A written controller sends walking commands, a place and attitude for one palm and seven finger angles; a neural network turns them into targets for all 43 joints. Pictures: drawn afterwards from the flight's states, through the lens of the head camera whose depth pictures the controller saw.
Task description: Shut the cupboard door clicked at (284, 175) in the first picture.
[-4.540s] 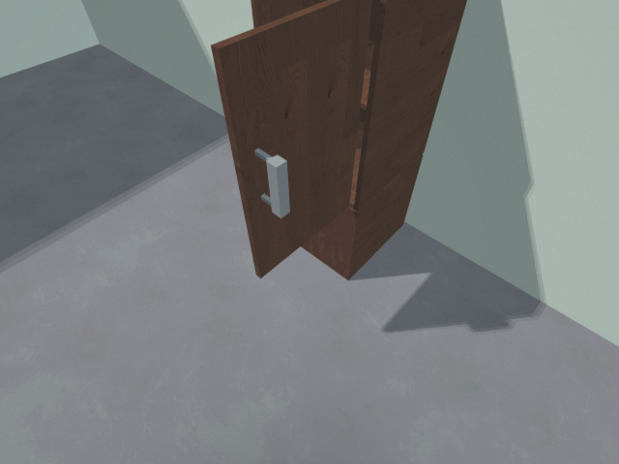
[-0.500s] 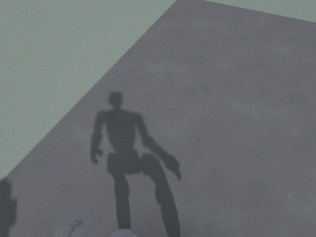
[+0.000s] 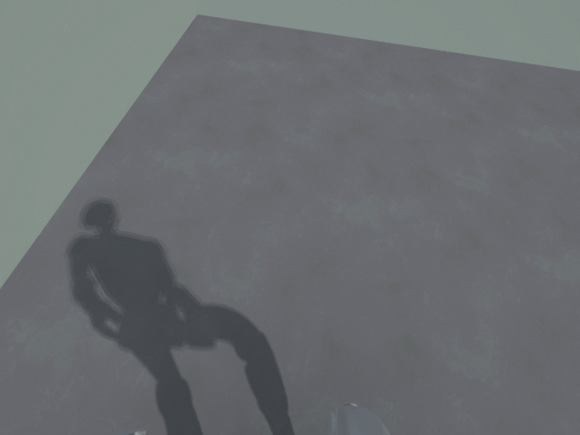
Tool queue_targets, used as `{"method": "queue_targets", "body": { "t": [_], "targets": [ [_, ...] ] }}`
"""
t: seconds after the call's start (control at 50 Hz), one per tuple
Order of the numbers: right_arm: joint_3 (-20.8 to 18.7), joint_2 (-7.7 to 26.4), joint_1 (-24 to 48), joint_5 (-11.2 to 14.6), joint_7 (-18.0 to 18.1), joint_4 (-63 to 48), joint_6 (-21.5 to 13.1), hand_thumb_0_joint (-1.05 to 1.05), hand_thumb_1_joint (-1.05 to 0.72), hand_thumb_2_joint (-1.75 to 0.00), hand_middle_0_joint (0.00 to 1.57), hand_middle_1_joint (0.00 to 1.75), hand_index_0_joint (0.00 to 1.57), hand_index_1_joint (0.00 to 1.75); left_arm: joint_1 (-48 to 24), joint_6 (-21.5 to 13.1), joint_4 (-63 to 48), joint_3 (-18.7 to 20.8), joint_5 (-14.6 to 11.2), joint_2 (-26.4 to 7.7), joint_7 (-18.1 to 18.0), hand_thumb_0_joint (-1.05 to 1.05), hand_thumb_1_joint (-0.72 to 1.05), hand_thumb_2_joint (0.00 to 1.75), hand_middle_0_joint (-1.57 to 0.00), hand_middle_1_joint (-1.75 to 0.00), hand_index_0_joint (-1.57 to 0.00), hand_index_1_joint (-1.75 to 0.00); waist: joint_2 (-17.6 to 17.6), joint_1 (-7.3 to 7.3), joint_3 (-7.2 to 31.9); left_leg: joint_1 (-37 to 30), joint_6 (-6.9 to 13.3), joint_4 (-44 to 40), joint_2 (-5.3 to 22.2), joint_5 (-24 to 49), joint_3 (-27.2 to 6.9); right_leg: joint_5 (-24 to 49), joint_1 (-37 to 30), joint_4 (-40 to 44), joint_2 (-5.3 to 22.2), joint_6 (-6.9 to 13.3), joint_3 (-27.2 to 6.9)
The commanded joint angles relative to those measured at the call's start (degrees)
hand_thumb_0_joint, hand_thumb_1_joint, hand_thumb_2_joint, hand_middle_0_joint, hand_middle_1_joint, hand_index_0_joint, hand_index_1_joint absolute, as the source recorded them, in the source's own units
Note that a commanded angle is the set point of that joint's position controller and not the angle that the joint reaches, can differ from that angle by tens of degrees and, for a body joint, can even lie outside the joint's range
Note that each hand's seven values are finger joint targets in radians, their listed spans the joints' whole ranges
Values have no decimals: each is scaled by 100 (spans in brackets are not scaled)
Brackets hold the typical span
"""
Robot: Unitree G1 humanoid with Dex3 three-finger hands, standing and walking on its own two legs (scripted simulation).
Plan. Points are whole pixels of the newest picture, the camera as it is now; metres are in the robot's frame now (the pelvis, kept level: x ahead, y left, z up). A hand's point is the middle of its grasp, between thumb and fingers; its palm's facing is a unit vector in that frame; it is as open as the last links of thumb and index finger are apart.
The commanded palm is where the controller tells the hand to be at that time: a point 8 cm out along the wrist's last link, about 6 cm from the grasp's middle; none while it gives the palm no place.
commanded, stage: walk around to get in front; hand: left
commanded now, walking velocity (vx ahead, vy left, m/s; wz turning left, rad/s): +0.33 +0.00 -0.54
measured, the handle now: out of the picture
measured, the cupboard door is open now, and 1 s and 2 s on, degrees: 88 88 88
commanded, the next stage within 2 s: walk to a spot facing it in 0.48 s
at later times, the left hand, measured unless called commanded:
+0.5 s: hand (240, 323) +0.31 +0.10 -0.17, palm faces -0.18 -0.96 -0.21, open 7.2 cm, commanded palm none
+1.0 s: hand (282, 236) +0.51 +0.04 -0.17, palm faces -0.06 -0.97 -0.22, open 7.4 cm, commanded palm none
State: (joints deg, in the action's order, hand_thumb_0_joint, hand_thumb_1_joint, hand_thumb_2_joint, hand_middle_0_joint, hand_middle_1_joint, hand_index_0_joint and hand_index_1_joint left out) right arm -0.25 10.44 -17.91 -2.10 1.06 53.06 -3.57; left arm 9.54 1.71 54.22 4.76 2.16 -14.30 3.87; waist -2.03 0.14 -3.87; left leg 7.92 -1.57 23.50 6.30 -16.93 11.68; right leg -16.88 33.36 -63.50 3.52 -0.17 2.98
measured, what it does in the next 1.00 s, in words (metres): walks ahead: right foot, then left foot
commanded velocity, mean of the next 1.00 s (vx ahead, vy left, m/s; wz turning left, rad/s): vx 0.19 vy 0.00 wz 0.12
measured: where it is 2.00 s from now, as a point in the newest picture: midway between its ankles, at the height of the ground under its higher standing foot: (343, 345)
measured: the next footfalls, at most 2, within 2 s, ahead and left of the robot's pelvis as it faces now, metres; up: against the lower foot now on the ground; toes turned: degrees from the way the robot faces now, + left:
right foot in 0.20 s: +0.19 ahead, -0.15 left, +0.00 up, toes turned -13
left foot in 0.60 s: +0.44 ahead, +0.02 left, +0.00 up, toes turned -6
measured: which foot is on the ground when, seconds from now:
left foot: down 0.00-0.20, up 0.22-0.58, down 0.60-0.92, up 0.94-1.00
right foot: up 0.00-0.18, down 0.20-0.62, up 0.64-0.90, down 0.92-1.00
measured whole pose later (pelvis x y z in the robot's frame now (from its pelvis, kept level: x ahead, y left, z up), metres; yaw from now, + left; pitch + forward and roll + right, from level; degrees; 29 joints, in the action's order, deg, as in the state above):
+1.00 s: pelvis +0.39 -0.13 -0.01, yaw -2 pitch +1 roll +2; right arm -3.2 11.6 -16.4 -0.9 0.0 60.1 3.4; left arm 7.6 -1.1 55.0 2.1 1.6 -9.3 -0.5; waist 0.0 -2.2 -3.4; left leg 23.0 -2.1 50.8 0.6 -28.4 1.2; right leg -18.8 16.7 -34.5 4.6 0.8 6.6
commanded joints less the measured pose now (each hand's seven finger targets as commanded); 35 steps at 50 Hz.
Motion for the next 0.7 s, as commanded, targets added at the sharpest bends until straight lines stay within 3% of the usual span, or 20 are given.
{"method": "queue_targets", "body": {
  "t": [0.0, 0.06, 0.08, 0.12, 0.14, 0.16, 0.18, 0.2, 0.22, 0.26, 0.3, 0.36, 0.4, 0.48, 0.54, 0.56, 0.58, 0.6, 0.64, 0.68],
  "targets": [
    [-317, 987, -735, -13, 35, 52, -53, 0, -90, -90, 20, 30, 20, 30, -1005, -147, -719, -79, -45, 135, 69, 0, 90, 90, -20, -30, -20, -30, 1131, -326, 33, -467, 514, -921, 1299, 1970, -134, 394, 296, 1330, 141, 4, 277],
    [-328, 1017, -780, -35, 12, 137, -13, 0, -90, -90, 20, 30, 20, 30, -1238, -157, -765, -57, -38, 51, 62, 0, 90, 90, -20, -30, -20, -30, 1120, -342, -103, -327, 510, -829, 1398, 2026, 29, 418, -258, 2031, -19, 126, 477],
    [-338, 1068, -726, -31, 7, 149, 0, 0, -90, -90, 20, 30, 20, 30, -1126, -169, -752, -43, -38, -10, 49, 0, 90, 90, -20, -30, -20, -30, 1078, -226, -58, -324, 486, -607, 1449, 2415, 103, 322, -598, 2196, -95, 200, 525],
    [-351, 1227, -551, 8, -4, 153, 22, 0, -90, -90, 20, 30, 20, 30, -215, -239, -478, 18, -39, -206, 1, 0, 90, 90, -20, -30, -20, -30, 836, 261, 452, -105, 346, 740, 1266, 3674, 378, 221, -2111, 2682, -450, 420, 767],
    [-335, 1202, -335, 62, -54, 68, 16, 0, -90, -90, 20, 30, 20, 30, 910, -317, -150, 119, -25, -556, -66, 0, 90, 90, -20, -30, -20, -30, 360, 816, 995, 750, 136, 2106, 987, 3622, 558, 325, -3841, 3031, -411, 629, 521],
    [-247, 789, -246, 195, -93, -165, 4, 0, -90, -90, 20, 30, 20, 30, 1852, -383, 67, 339, -11, -1341, -181, 0, 90, 90, -20, -30, -20, -30, -1137, 1177, 1799, 2597, -153, 4231, 163, -116, 548, 253, -5511, 3594, 1341, 1215, -2005],
    [-268, 758, 171, 233, -57, -410, 10, 0, -90, -90, 20, 30, 20, 30, 1902, -361, 130, 355, -197, -1699, -249, 0, 90, 90, -20, -30, -20, -30, -1228, 1070, 1751, 3486, -188, 5504, -117, -1983, -372, 990, -5319, 4490, 2262, 1617, -3549],
    [-306, 827, 427, 197, -42, -406, 2, 0, -90, -90, 20, 30, 20, 30, 1460, -373, -27, 315, -194, -1505, -317, 0, 90, 90, -20, -30, -20, -30, -954, 881, 1324, 3721, -153, 5759, 160, -1322, -1013, 1145, -4655, 4566, 2073, 1565, -3231],
    [-329, 848, 501, 161, -23, -317, 16, 0, -90, -90, 20, 30, 20, 30, 986, -385, -121, 201, -192, -1169, -358, 0, 90, 90, -20, -30, -20, -30, -736, 586, 971, 3561, -170, 5586, 379, -842, -1121, 1301, -3919, 4557, 1868, 1465, -2737],
    [-304, 677, 169, 72, -41, -21, 145, 0, -90, -90, 20, 30, 20, 30, 246, -443, -294, 61, -139, -717, -401, 0, 90, 90, -20, -30, -20, -30, -375, 52, 715, 2615, -222, 4600, 525, -464, -1066, 1587, -2632, 4695, 1341, 1221, -1533],
    [-282, 475, -208, 39, -87, 147, 267, 0, -90, -90, 20, 30, 20, 30, 40, -502, -276, 40, -90, -601, -376, 0, 90, 90, -20, -30, -20, -30, -379, -209, 605, 2138, -263, 3863, 378, -207, -857, 1355, -2025, 4869, 994, 1128, -1067],
    [-294, 418, -58, 41, -165, 79, 248, 0, -90, -90, 20, 30, 20, 30, 186, -581, -67, 45, -99, -576, -333, 0, 90, 90, -20, -30, -20, -30, -400, -227, 501, 2214, -251, 3042, 220, 310, -789, 949, -2197, 5061, 787, 1152, -1007],
    [-318, 407, 418, 38, -195, -83, 203, 0, -90, -90, 20, 30, 20, 30, 406, -609, 49, 75, -111, -483, -317, 0, 90, 90, -20, -30, -20, -30, -301, -76, 312, 2276, -241, 2425, 158, 477, -772, 937, -2316, 5091, 818, 1166, -1064],
    [-313, 403, 1059, 67, -236, -277, 81, 0, -90, -90, 20, 30, 20, 30, 710, -631, 272, 41, -122, -601, -332, 0, 90, 90, -20, -30, -20, -30, -385, 104, 199, 2081, -146, 1415, -99, 486, -665, 1729, -2890, 4837, 919, 1090, -1184],
    [-359, 592, 566, 40, -170, -64, 7, 0, -90, -90, 20, 30, 20, 30, 691, -621, 356, 24, -141, -554, -369, 0, 90, 90, -20, -30, -20, -30, -50, -242, 287, 641, -6, 460, -327, 812, -511, 2594, -2513, 3885, 685, 834, -1002],
    [-416, 904, -220, 1, -111, 194, -35, 0, -90, -90, 20, 30, 20, 30, 622, -615, 287, 4, -167, -451, -368, 0, 90, 90, -20, -30, -20, -30, 462, -594, 635, -603, 216, 250, 29, 1261, -975, 2549, -1822, 2736, 354, 597, -671],
    [-505, 1459, -1019, -101, -63, 395, -60, 0, -90, -90, 20, 30, 20, 30, 973, -614, 241, -67, -207, -125, -357, 0, 90, 90, -20, -30, -20, -30, 1566, -721, 1433, -1916, 909, 192, 1508, 2124, -2728, 640, -691, 991, -342, 277, 37],
    [-479, 1554, -1250, -34, -26, 434, 52, 0, -90, -90, 20, 30, 20, 30, 810, -661, 112, -147, -191, -100, -365, 0, 90, 90, -20, -30, -20, -30, 1543, -749, 1428, -1772, 1496, -270, 2200, 2952, -3606, -1662, -260, -325, -576, 236, -131],
    [-357, 1147, -496, 14, 32, 300, 64, 0, -90, -90, 20, 30, 20, 30, 394, -583, 124, -127, -136, -127, -401, 0, 90, 90, -20, -30, -20, -30, 1332, -430, 597, -494, 1426, -473, 1859, 2972, -3167, -1191, 180, -976, -46, 85, -432],
    [-243, 779, -47, 43, 54, 253, 6, 0, -90, -90, 20, 30, 20, 30, 427, -463, 202, -156, -112, 2, -342, 0, 90, 90, -20, -30, -20, -30, 933, -127, 350, 272, 1138, -609, 1304, 3396, -2296, -769, -339, -145, 172, -79, -368]
  ]
}}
